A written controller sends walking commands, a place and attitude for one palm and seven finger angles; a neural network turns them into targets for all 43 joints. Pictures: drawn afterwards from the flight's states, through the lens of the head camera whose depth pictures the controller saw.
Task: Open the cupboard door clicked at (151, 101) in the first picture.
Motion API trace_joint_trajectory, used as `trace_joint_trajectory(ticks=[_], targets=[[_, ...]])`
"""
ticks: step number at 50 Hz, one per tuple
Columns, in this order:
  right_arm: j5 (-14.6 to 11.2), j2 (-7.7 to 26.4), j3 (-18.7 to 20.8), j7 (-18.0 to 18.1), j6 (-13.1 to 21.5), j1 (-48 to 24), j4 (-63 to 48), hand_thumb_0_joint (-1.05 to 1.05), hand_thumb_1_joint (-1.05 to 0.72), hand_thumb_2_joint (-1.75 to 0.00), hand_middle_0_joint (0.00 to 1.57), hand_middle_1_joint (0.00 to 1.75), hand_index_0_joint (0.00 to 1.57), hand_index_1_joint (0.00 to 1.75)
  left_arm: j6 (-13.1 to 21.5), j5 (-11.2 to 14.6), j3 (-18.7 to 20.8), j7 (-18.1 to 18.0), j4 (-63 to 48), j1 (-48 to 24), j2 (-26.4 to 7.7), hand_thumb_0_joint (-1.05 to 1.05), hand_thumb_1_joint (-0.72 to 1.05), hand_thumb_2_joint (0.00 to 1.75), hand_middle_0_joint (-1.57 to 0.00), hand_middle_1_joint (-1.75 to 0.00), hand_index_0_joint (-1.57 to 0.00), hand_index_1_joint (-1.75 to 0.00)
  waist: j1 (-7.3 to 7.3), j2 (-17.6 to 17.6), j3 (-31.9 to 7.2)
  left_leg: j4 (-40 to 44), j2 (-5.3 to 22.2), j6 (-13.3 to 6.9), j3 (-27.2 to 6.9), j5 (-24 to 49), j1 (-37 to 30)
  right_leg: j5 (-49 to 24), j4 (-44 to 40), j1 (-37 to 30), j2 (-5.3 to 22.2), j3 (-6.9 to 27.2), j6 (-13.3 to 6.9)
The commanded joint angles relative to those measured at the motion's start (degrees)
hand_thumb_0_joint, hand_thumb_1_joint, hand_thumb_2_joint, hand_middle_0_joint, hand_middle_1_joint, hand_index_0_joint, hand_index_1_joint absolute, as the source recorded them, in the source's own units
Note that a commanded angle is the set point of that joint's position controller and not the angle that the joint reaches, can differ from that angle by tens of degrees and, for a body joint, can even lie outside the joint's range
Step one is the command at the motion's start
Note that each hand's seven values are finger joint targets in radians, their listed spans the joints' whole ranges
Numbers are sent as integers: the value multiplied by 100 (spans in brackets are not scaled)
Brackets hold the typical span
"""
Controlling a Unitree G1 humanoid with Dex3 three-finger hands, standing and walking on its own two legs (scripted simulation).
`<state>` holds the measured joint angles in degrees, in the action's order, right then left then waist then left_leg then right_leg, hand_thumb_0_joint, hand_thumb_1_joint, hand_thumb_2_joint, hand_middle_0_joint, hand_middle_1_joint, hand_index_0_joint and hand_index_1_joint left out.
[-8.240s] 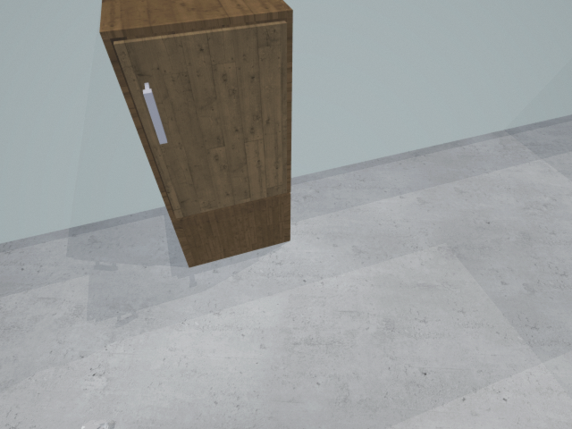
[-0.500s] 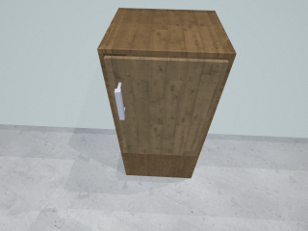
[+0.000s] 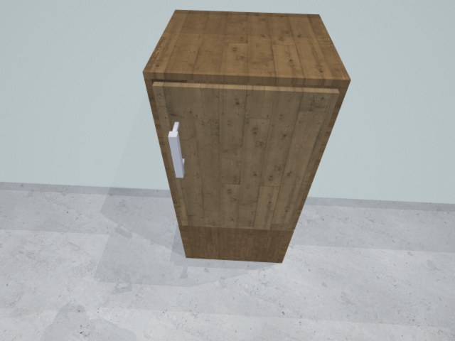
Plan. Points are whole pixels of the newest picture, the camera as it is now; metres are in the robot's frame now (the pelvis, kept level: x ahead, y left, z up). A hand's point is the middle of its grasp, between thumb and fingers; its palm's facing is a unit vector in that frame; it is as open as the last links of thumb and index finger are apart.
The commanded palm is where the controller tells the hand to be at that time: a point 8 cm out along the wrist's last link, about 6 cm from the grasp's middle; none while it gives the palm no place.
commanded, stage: raise the hand with hooked fingers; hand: left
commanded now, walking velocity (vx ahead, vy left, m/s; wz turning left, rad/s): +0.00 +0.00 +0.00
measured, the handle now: (178, 150) +0.56 +0.17 -0.02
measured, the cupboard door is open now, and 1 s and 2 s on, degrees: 0 0 0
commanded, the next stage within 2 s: none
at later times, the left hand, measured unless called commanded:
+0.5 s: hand (148, 314) +0.18 +0.16 -0.05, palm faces -0.04 -1.00 +0.02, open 8.4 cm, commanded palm +0.13 +0.23 -0.06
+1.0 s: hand (109, 298) +0.20 +0.23 -0.04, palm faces +0.02 -1.00 -0.06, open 11.5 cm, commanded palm +0.17 +0.28 -0.04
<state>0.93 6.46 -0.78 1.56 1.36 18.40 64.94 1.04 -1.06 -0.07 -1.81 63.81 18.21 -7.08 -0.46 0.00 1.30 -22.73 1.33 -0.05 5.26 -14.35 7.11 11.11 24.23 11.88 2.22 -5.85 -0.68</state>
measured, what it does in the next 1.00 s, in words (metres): lowers itself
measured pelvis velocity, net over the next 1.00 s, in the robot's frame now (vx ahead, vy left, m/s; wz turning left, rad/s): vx -0.02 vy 0.01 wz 0.04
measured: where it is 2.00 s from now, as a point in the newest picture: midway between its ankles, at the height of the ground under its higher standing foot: outside the picture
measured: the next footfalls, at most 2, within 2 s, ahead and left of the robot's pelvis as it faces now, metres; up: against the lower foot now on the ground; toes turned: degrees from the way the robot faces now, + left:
none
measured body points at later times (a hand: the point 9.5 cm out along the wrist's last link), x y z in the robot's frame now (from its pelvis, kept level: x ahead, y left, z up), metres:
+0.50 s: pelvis -0.02 +0.00 -0.08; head +0.02 +0.01 +0.36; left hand +0.17 +0.21 -0.05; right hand +0.22 -0.26 -0.10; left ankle -0.02 +0.11 -0.74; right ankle +0.02 -0.11 -0.74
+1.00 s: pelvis -0.02 +0.01 -0.09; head +0.05 +0.02 +0.36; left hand +0.19 +0.28 -0.04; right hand +0.14 -0.22 -0.18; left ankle -0.02 +0.11 -0.74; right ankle +0.02 -0.11 -0.74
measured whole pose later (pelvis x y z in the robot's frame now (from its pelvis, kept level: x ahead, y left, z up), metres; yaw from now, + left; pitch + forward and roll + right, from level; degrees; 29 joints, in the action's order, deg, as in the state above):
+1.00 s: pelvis -0.02 +0.01 -0.09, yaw +2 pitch +15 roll -2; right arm -1.3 12.8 -0.6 2.4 11.1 16.2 31.2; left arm 20.2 17.6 14.7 19.5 1.5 20.3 -15.4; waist 1.0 -1.5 -7.3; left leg -65.4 2.3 -1.1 1.2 -31.4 49.2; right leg 25.9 61.7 50.7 3.4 -6.8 -0.6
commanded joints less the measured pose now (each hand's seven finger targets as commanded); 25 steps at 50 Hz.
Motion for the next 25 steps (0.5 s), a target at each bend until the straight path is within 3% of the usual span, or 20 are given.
trace_joint_trajectory(ticks=[1, 4, 5, 6, 7, 8, 9, 10, 11, 12, 13, 14, 16, 17, 18, 19, 20, 22, 24, 25], targets=[[-28, 482, 105, 47, 69, 426, -71, 0, -90, -90, 20, 30, 20, 30, 67, 35, 79, -41, -156, 396, -472, 0, 90, 90, -20, -30, -20, -30, -7, 74, 364, 541, 483, -96, -500, 336, 631, -336, -436, -243, 473, 595, -130], [-28, 470, 103, 51, 66, 445, -56, 0, -90, -90, 20, 30, 20, 30, 73, 30, 81, -44, -158, 396, -462, 0, 90, 90, -20, -30, -20, -30, 4, 124, 404, 519, 484, -98, -497, 402, 618, -382, -440, -223, 474, 598, -139], [-73, 765, 155, -29, 84, -361, -482, 0, -90, -90, 20, 30, 20, 30, 118, -3, 56, -250, 92, 751, -724, 0, 90, 90, -20, -30, -20, -30, -259, 78, 615, -646, 535, 77, -234, 295, 984, -2094, -222, 38, 792, 914, -63], [-328, 1858, 173, 248, 919, -361, -2626, 0, -90, -90, 20, 30, 20, 30, 1397, 1281, 273, -74, -8650, -3709, -1698, 0, 88, 89, -20, -32, -20, -32, 594, -996, -2143, 67, -103, -120, -364, 647, -334, -954, 80, -653, 196, 675, -69], [-319, 1381, 91, 402, 1416, -834, -2308, 0, -90, -90, 20, 30, 20, 30, 1092, 812, 421, -423, -7197, -1556, -1432, 0, 85, 88, -20, -33, -20, -33, 89, -1406, -2107, 79, -67, -153, -219, 672, -73, -136, 426, -558, -58, 414, -237], [-430, 1139, 181, 356, 1603, -717, -2341, 0, -90, -90, 20, 30, 20, 30, 301, 912, -112, -628, -6042, 18, -316, 0, 83, 87, -21, -34, -21, -34, 183, -1017, -982, 104, 3, -39, -391, 48, 714, 384, 391, 109, -66, 148, -138], [-500, 1207, 143, 369, 1698, -567, -2213, 0, -90, -90, 20, 30, 20, 30, 189, 1053, -510, -533, -6107, -40, 220, 0, 81, 86, -21, -36, -21, -36, 295, -242, -271, 36, -16, -73, -482, -335, 1011, 522, 303, 455, -107, 28, -54], [-502, 1383, 199, 399, 1862, -705, -2506, 0, -90, -90, 20, 30, 20, 30, 446, 1177, -567, -438, -6518, -262, 133, 0, 78, 85, -21, -37, -21, -37, 375, 235, 212, -178, -42, -134, -630, -636, 1239, 956, 267, 892, -95, 40, 28], [-410, 1571, 285, 396, 1977, -631, -2617, 0, -90, -90, 20, 30, 20, 30, 738, 1139, -340, -350, -6577, -225, -156, 0, 76, 84, -21, -39, -21, -39, 456, 821, 31, -498, -105, -162, -626, -739, 1382, 1407, 296, 1219, -94, 72, 50], [-301, 1571, 335, 373, 2061, -589, -2792, 0, -90, -90, 20, 30, 20, 30, 1037, 1114, -303, -214, -6418, -23, -49, 0, 74, 83, -21, -40, -21, -40, 453, 1216, -48, -841, -166, -167, -620, -764, 1666, 1666, 496, 1546, -93, 44, 66], [-262, 1569, 386, 287, 2116, -589, -3012, 0, -90, -90, 20, 30, 20, 30, 1307, 1051, -202, -36, -5948, 113, -50, 0, 71, 82, -21, -42, -21, -42, 385, 1070, 58, -1194, -267, -110, -584, -847, 2009, 1871, 729, 1882, -49, 105, 42], [-198, 1520, 454, 207, 2134, -617, -3158, 0, -90, -90, 20, 30, 20, 30, 1699, 1099, 41, 181, -5827, 351, -76, 0, 69, 81, -22, -43, -22, -43, 202, 1254, -194, -1482, -282, -38, -537, -879, 2342, 2090, 1024, 2051, -29, 116, 14], [-129, 1459, 571, 9, 2145, -817, -3532, 0, -90, -90, 20, 30, 20, 30, 2525, 1317, 336, 795, -5329, 1518, 22, 0, 64, 79, -22, -47, -22, -47, -187, 1470, -538, -2104, -307, 34, -466, -765, 3052, 1977, 1653, 2215, -51, 219, -54], [-101, 1453, 635, -93, 2076, -919, -3648, 0, -90, -90, 20, 30, 20, 30, 2971, 1437, 669, 1133, -5308, 1828, -156, 0, 62, 78, -22, -48, -22, -48, -312, 1325, -803, -2413, -348, 77, -417, -577, 3326, 1542, 1993, 2126, -48, 288, -97], [-119, 1484, 705, -221, 1966, -888, -3750, 0, -90, -90, 20, 30, 20, 30, 3360, 1470, 1129, 1534, -5085, 2078, -542, 0, 60, 77, -22, -50, -22, -50, -469, 761, -958, -2694, -363, 141, -387, -269, 3484, 989, 2428, 2038, -30, 378, -207], [-94, 1494, 723, -304, 1886, -1057, -3948, 0, -90, -90, 20, 30, 20, 30, 3754, 1451, 1170, 1855, -5491, 1825, -678, 0, 57, 76, -22, -51, -22, -51, -439, 445, -1198, -3000, -385, 126, -348, -108, 3721, 539, 2793, 2149, -4, 410, -227], [-111, 1488, 752, -327, 1783, -1175, -4134, 0, -90, -90, 20, 30, 20, 30, 3824, 1422, 1306, 1978, -5552, 1844, -811, 0, 55, 75, -22, -53, -22, -53, -509, 368, -1356, -3163, -393, 69, -271, -69, 3932, 374, 3008, 2218, 1, 494, -231], [-155, 1496, 731, -314, 1560, -1317, -4541, 0, -90, -90, 20, 30, 20, 30, 3519, 1473, 1168, 2036, -6189, 1642, -766, 0, 50, 73, -23, -55, -23, -55, -530, 0, -1738, -3251, -399, 8, -205, 34, 3948, 136, 3258, 2258, -44, 514, -207], [-177, 1497, 707, -253, 1342, -1280, -4808, 0, -90, -90, 20, 30, 20, 30, 3128, 1586, 1192, 1959, -7008, 1150, -928, 0, 46, 71, -23, -58, -23, -58, -414, -231, -1927, -3398, -370, -29, -243, 7, 3947, 218, 3255, 2321, -71, 652, -173], [-220, 1390, 669, -203, 1265, -1208, -4810, 0, -90, -90, 20, 30, 20, 30, 3044, 1595, 1183, 1872, -7138, 1020, -855, 0, 43, 70, -23, -60, -23, -60, -290, -11, -1849, -3389, -328, -51, -323, -511, 3982, 976, 3010, 2502, -78, 720, -126]])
